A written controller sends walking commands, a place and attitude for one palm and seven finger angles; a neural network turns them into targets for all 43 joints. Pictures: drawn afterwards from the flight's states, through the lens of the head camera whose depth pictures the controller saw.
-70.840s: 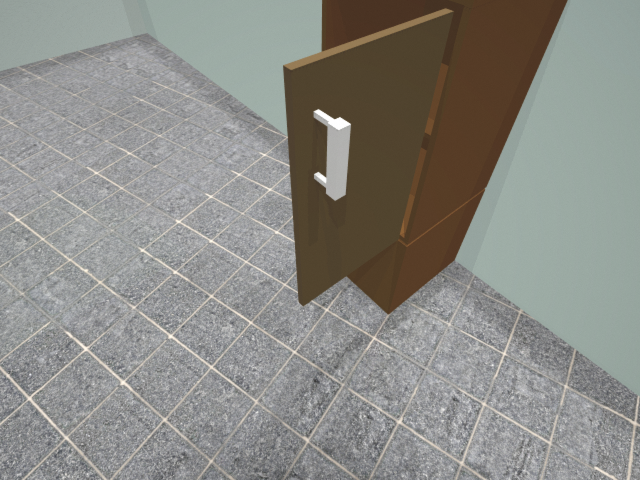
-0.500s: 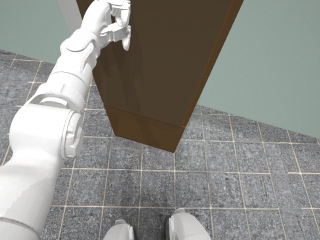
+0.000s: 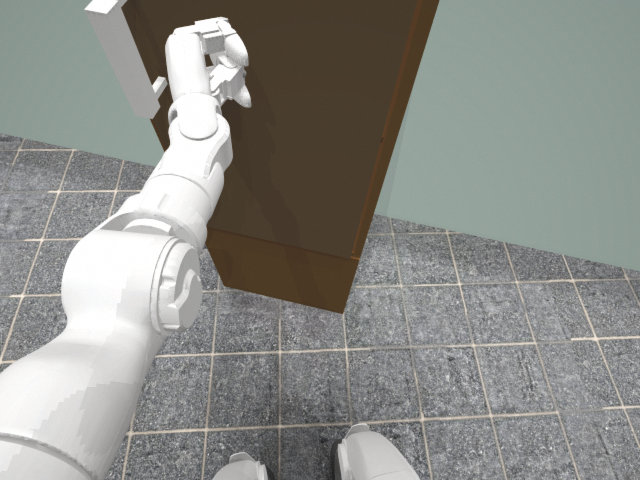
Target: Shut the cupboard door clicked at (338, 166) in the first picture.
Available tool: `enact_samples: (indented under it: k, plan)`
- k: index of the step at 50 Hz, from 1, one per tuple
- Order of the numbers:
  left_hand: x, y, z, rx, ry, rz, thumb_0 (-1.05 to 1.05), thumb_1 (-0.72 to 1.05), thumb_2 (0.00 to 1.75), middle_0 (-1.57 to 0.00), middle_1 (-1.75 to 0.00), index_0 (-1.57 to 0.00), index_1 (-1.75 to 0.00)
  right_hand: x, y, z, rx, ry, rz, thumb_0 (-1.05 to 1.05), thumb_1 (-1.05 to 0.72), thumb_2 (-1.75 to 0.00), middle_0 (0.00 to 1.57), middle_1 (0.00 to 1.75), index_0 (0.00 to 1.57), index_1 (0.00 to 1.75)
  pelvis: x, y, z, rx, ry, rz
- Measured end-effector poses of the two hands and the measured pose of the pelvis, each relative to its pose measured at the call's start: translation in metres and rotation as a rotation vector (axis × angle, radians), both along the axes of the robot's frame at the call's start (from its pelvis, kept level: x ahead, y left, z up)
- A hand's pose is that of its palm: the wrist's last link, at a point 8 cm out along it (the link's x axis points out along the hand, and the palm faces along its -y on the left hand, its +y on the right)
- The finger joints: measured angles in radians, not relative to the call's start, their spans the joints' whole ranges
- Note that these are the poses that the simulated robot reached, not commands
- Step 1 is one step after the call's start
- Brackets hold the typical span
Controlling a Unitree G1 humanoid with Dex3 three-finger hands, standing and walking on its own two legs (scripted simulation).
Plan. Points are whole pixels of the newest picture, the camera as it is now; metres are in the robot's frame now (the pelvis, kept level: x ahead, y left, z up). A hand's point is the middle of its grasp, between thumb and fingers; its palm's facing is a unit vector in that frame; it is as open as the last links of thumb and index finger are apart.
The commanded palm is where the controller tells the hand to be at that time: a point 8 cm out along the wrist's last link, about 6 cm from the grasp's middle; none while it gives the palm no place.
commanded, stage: pull the fist back off the door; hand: left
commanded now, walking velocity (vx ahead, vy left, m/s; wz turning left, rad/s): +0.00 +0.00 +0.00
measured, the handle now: (136, 53) +0.61 +0.13 +0.15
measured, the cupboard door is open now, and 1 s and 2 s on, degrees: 0 0 0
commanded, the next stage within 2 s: draw the hand back to the body in 0.48 s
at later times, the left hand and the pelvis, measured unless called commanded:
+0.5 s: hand (249, 111) +0.49 +0.00 +0.15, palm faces +0.03 -1.00 -0.01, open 3.1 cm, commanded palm +0.47 +0.05 +0.15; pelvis +0.04 -0.01 +0.03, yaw -2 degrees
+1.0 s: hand (173, 165) +0.41 +0.08 +0.17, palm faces +0.06 -1.00 -0.02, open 3.1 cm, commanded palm +0.37 +0.13 +0.18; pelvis +0.03 -0.02 +0.04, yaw -1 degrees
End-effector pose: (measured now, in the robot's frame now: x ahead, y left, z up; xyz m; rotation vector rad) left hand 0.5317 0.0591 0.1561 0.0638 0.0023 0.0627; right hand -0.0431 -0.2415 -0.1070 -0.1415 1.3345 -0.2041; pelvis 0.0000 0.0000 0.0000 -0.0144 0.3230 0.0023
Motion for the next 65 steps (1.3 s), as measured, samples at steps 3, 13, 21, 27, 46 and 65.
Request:
enact_samples:
  k: [3,13,21,27,46,65]
  plan:
    - [-0.001,-0.001,0.001,-0.024,0.015,-0.022,0.0,0.96,0.99,-1.31,-1.5,-1.31,-1.5,-0.005,-0.001,0.004,0.004,0.021,-0.011,0.01,-0.91,-0.89,0.2,0.3,0.2,0.3,0.003,0.0,0.005,0.001,-0.012,-0.006]
    - [-0.019,-0.016,-0.006,-0.07,-0.037,-0.061,0.02,0.92,0.92,-1.3,-1.5,-1.3,-1.5,0.02,-0.014,0.013,-0.006,-0.009,-0.024,0.01,-0.91,-0.9,0.2,0.3,0.2,0.3,0.025,-0.003,0.015,0.008,-0.054,-0.036]
    - [-0.048,-0.007,-0.011,-0.07,-0.047,-0.035,0.02,0.9,0.9,-1.3,-1.5,-1.3,-1.5,0.088,-0.018,0.013,0.006,-0.16,-0.007,0.01,-0.91,-0.9,0.2,0.3,0.2,0.3,0.037,-0.008,0.023,0.012,-0.115,-0.048]
    - [-0.062,-0.001,-0.003,-0.043,-0.028,-0.038,0.02,0.9,0.9,-1.3,-1.5,-1.3,-1.5,0.145,-0.018,0.019,0.012,-0.28,0.053,0.01,-0.91,-0.9,0.2,0.3,0.2,0.3,0.038,-0.013,0.027,0.013,-0.157,-0.024]
    - [-0.121,0.047,0.007,-0.052,-0.046,-0.008,0.02,0.9,0.89,-1.29,-1.5,-1.3,-1.5,0.182,-0.018,0.037,0.029,-0.411,0.06,0.01,-0.91,-0.9,0.2,0.3,0.2,0.3,0.036,-0.022,0.037,0.022,-0.256,-0.039]
    - [-0.238,0.128,0.03,0.139,-0.104,0.003,0.02,0.9,0.89,-1.1,-1.29,-1.11,-1.29,0.25,0.014,0.086,0.0,-0.65,0.178,0.02,-0.91,-0.9,0.2,0.3,0.2,0.3,0.025,-0.008,0.049,0.012,-0.389,-0.01]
